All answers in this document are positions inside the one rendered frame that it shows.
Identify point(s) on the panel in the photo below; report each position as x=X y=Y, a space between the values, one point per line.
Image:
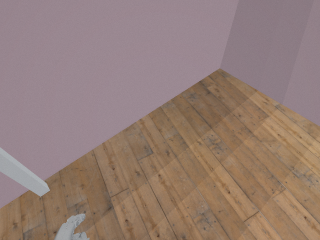
x=18 y=172

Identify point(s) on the left robot hand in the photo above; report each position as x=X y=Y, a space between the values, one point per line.
x=66 y=231

